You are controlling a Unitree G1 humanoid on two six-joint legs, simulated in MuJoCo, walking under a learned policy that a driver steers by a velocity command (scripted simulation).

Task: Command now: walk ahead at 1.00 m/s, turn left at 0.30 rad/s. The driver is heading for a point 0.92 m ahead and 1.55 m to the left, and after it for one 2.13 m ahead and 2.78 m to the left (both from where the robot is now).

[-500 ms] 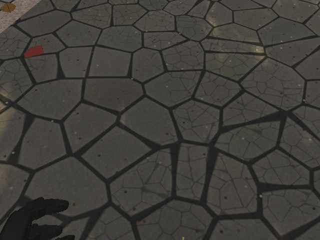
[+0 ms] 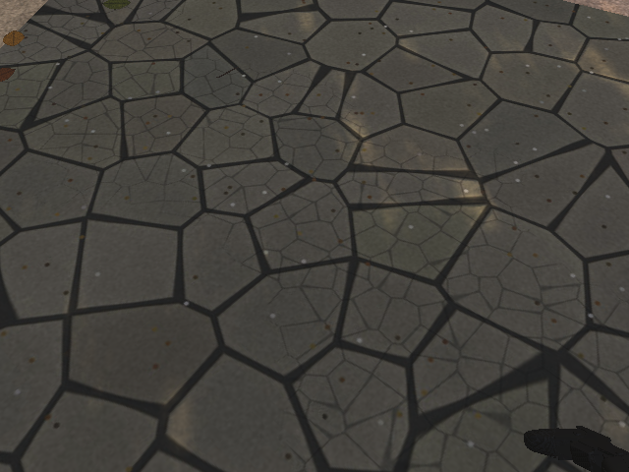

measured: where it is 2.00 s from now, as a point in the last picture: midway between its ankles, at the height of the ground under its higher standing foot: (7, 129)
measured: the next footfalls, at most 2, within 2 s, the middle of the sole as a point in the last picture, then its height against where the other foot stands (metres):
left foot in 0.04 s outside the picture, level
right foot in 0.48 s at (361, 361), level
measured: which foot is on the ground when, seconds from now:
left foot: up 0.00-0.02, down 0.04-0.48, up 0.50-0.90, down 0.92-1.00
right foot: down 0.00-0.06, up 0.08-0.46, down 0.48-0.92, up 0.94-1.00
